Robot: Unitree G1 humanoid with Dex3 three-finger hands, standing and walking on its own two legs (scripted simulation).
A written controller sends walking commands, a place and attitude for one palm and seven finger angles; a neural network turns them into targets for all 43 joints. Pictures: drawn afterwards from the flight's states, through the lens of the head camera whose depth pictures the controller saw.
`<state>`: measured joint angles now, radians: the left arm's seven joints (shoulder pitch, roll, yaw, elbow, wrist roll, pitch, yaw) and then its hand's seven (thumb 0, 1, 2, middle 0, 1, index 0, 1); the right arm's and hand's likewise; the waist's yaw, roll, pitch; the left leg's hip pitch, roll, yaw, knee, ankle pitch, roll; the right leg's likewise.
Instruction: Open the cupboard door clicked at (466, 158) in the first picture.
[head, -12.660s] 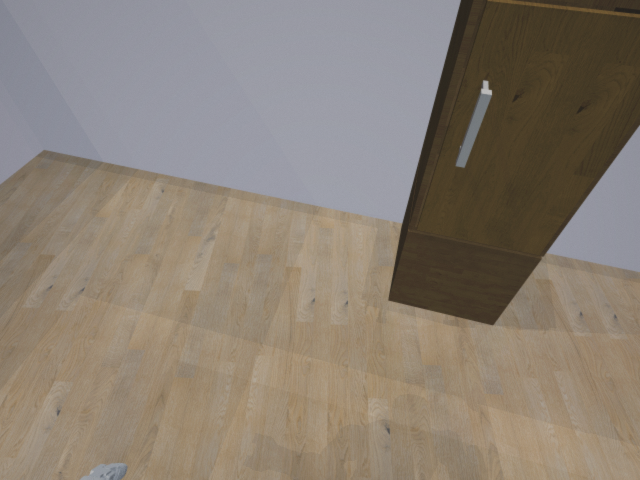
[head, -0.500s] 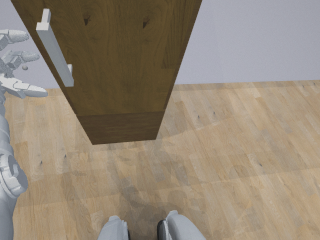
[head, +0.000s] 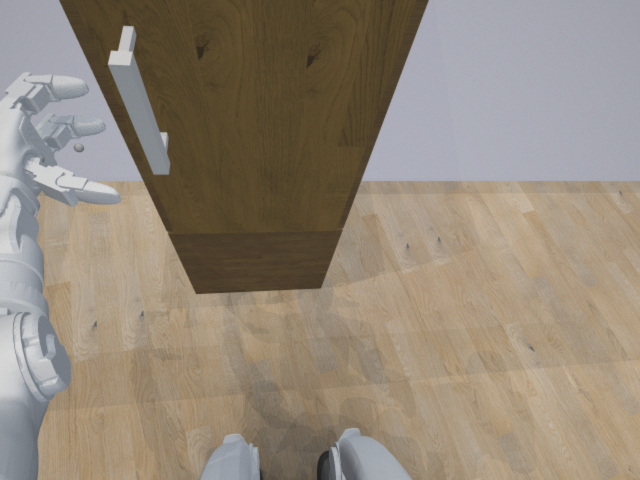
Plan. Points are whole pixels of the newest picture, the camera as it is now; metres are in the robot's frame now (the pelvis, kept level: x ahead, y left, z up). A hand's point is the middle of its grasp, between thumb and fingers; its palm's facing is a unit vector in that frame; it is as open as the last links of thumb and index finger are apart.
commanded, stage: move the hooked fingers beside the handle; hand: left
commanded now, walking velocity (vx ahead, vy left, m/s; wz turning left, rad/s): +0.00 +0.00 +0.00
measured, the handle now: (146, 109) +0.54 +0.18 +0.08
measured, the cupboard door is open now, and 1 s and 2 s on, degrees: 0 0 0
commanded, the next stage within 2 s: slide the fingers in behind the handle in 0.08 s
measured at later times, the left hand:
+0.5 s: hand (91, 147) +0.49 +0.24 +0.07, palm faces +0.00 -1.00 +0.01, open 14.0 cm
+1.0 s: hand (130, 146) +0.49 +0.20 +0.07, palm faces +0.01 -1.00 +0.01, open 14.0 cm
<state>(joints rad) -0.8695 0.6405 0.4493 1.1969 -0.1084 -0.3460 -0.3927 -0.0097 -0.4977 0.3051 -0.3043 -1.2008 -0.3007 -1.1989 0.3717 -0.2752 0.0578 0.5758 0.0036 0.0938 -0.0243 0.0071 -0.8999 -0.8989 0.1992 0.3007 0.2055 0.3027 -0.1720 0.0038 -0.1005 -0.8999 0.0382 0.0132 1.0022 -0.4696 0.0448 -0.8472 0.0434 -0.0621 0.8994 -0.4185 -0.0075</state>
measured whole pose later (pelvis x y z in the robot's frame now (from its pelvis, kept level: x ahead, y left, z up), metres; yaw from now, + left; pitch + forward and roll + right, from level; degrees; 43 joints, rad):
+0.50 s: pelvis +0.00 +0.00 +0.00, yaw +0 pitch +21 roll -4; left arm -0.84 0.60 0.44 1.14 -0.13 -0.35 -0.38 -0.01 -0.50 0.31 -0.30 -1.20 -0.30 -1.20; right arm 0.42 -0.27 0.05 0.60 0.00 0.10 -0.01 0.01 -0.90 -0.90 0.20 0.30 0.21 0.30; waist -0.18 0.01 -0.11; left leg -0.90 0.04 0.02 1.00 -0.47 0.04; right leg -0.85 0.05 -0.06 0.89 -0.41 -0.01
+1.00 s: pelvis +0.00 +0.00 +0.00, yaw +0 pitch +20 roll -4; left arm -0.86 0.51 0.38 1.15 -0.11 -0.36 -0.27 -0.01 -0.50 0.31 -0.30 -1.20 -0.30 -1.20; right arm 0.40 -0.26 0.05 0.60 0.00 0.08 0.00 0.01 -0.90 -0.90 0.20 0.30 0.20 0.30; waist -0.17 0.01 -0.11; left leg -0.89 0.04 0.02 1.00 -0.47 0.04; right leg -0.85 0.04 -0.06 0.91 -0.42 -0.01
